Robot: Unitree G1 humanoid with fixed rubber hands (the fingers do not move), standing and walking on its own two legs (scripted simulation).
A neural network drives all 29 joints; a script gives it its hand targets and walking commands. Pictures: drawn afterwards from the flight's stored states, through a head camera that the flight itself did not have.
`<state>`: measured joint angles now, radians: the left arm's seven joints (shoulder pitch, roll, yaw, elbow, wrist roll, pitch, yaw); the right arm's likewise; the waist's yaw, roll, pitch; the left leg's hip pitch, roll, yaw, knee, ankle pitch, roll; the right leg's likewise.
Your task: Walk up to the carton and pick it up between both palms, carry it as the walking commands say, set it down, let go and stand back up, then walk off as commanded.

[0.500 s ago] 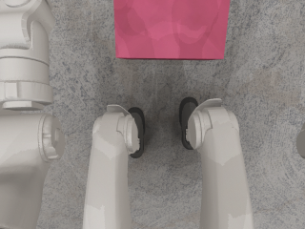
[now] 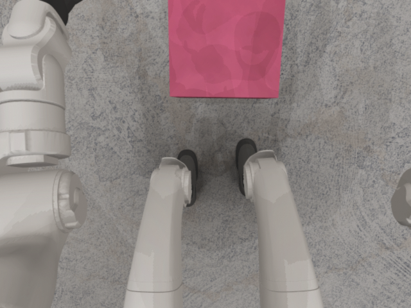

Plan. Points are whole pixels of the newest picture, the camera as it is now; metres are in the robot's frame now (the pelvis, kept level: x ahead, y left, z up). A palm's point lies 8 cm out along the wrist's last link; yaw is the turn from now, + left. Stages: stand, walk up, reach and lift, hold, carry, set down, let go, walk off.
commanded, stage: set down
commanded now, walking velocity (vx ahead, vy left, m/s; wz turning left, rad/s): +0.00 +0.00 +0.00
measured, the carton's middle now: (224, 44) +0.57 -0.04 -0.53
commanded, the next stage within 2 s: let go in 0.16 s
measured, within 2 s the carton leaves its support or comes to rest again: neither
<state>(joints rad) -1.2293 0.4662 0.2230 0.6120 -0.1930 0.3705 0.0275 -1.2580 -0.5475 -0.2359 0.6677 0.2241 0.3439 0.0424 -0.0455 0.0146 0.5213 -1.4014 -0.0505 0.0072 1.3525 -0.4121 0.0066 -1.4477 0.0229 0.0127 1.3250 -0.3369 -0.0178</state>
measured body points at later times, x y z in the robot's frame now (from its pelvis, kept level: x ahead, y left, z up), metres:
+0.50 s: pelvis +0.05 +0.00 +0.08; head +0.34 -0.03 +0.42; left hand +0.51 +0.21 -0.05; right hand +0.49 -0.28 -0.04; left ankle +0.11 +0.11 -0.58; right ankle +0.13 -0.11 -0.58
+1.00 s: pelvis +0.13 -0.01 +0.15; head +0.25 -0.01 +0.58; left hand +0.36 +0.22 +0.05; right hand +0.35 -0.25 +0.05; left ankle +0.11 +0.11 -0.58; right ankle +0.13 -0.11 -0.58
